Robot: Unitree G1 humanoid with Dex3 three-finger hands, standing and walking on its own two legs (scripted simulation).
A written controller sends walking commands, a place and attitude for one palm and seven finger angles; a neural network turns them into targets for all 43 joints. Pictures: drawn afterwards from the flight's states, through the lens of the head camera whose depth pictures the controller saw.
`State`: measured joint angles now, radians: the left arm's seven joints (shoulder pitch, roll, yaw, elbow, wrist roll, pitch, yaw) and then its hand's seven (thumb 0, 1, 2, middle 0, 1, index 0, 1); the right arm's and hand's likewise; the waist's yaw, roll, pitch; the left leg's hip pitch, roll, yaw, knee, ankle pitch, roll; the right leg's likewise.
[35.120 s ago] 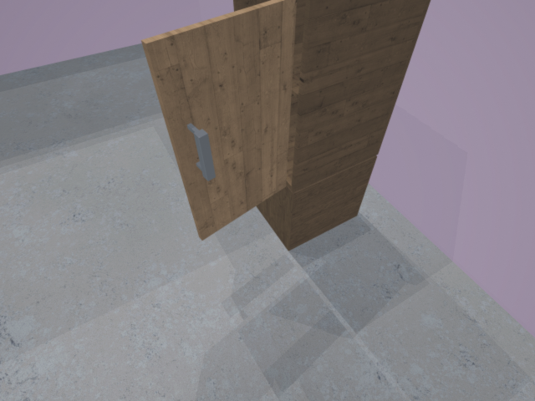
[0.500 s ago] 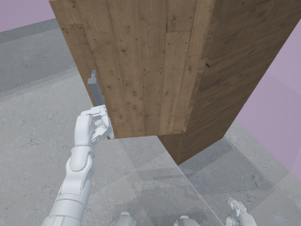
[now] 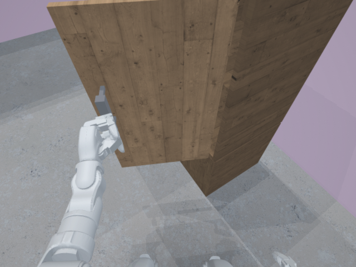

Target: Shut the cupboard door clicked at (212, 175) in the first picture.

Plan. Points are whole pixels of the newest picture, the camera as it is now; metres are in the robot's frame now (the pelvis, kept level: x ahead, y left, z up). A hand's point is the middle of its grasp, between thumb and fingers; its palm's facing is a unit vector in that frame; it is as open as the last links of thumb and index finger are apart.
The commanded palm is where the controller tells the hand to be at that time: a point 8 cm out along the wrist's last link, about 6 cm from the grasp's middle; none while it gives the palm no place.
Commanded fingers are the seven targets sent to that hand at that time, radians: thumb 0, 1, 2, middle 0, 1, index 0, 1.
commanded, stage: bring the fist close to the handle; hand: left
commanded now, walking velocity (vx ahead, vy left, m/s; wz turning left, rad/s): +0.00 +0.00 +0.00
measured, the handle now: (108, 111) +0.48 +0.19 +0.06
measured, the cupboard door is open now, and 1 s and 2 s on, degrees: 65 53 36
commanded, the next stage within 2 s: push the door shut along its arc in 0.14 s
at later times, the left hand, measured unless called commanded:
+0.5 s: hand (120, 129) +0.41 +0.15 +0.07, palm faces +0.07 -1.00 -0.02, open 3.1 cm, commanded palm +0.39 +0.20 +0.06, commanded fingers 0.00 0.90 0.90 -1.30 -1.50 -1.30 -1.50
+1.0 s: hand (133, 110) +0.48 +0.13 +0.07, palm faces -0.09 -1.00 -0.03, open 3.1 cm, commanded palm +0.46 +0.18 +0.06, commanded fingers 0.00 0.90 0.90 -1.30 -1.50 -1.30 -1.50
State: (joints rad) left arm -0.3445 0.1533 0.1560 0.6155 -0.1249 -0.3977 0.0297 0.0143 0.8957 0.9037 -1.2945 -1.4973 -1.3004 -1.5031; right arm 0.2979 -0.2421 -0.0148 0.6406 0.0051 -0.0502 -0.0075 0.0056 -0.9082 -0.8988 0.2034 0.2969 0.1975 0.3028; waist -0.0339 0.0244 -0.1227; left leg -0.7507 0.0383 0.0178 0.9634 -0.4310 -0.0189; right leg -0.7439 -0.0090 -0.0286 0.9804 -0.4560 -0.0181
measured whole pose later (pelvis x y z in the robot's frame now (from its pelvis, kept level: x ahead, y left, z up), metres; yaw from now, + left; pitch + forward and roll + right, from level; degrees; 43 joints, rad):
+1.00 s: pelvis -0.02 +0.01 -0.02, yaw +0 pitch +19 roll -1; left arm -0.88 0.33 0.23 1.13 -0.10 -0.42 -0.15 0.02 0.90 0.90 -1.30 -1.50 -1.30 -1.50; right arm 0.36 -0.27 -0.01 0.68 0.00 -0.05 0.00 0.00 -0.91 -0.90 0.20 0.30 0.20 0.30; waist -0.14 0.03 -0.12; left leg -0.97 0.04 0.01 1.09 -0.45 0.00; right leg -0.95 -0.01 -0.04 1.07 -0.45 0.00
